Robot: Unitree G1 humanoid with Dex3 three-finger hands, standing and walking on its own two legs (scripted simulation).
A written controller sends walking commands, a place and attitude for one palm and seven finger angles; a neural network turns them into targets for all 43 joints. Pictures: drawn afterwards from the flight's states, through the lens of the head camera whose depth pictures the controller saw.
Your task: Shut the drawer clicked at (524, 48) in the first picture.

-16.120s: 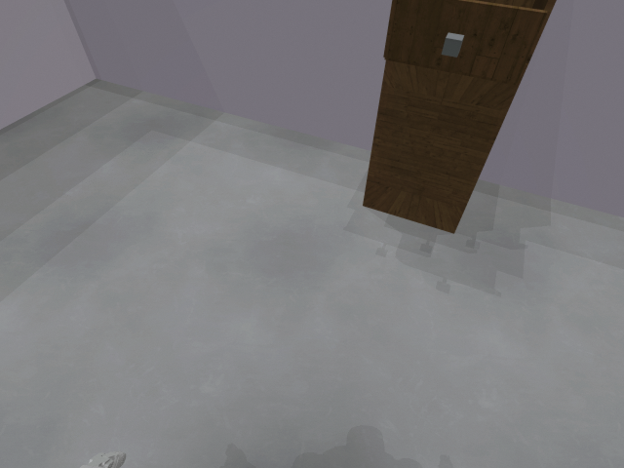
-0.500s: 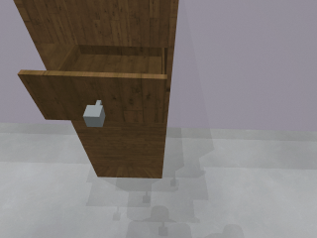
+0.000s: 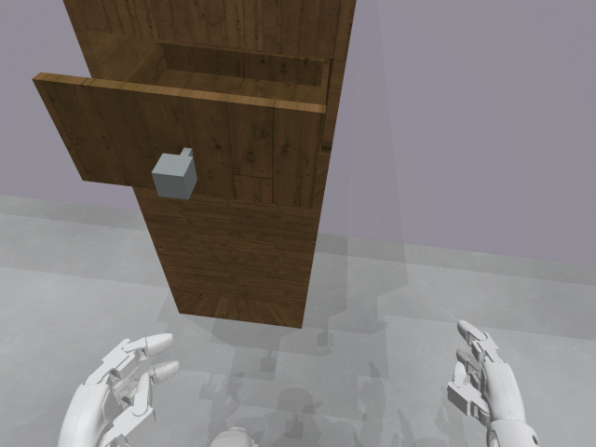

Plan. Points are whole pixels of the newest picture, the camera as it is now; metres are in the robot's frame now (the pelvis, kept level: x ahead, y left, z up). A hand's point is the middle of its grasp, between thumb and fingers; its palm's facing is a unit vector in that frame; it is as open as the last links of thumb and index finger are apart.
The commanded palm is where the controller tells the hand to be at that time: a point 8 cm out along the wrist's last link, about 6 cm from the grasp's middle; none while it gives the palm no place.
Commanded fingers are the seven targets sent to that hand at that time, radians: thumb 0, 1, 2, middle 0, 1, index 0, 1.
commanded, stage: raise the hand and make a fist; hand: left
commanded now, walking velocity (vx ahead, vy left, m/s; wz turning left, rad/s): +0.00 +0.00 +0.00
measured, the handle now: (180, 167) +0.44 +0.22 +0.14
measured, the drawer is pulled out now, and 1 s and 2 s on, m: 0.16 0.16 0.16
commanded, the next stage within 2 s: bring the fist close to the handle in 1.42 s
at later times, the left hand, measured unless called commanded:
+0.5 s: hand (118, 303) +0.22 +0.21 +0.14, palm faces +0.07 -0.99 -0.10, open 3.4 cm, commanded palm +0.18 +0.25 +0.15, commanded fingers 0.00 0.90 0.90 -1.20 -1.38 -1.20 -1.38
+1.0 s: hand (135, 232) +0.26 +0.19 +0.21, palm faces -0.02 -1.00 -0.09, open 3.2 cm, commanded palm +0.23 +0.24 +0.24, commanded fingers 0.00 0.90 0.90 -1.40 -1.60 -1.40 -1.60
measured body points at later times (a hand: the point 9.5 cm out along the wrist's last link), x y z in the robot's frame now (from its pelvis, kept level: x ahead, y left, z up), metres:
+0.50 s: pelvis +0.04 +0.00 +0.02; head +0.04 -0.01 +0.47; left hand +0.21 +0.27 +0.15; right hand +0.18 -0.25 -0.06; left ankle +0.06 +0.13 -0.69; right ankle -0.01 -0.11 -0.69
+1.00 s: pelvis +0.02 +0.01 +0.04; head -0.01 -0.01 +0.49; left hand +0.25 +0.25 +0.22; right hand +0.23 -0.17 -0.02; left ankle +0.06 +0.13 -0.69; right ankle -0.01 -0.11 -0.69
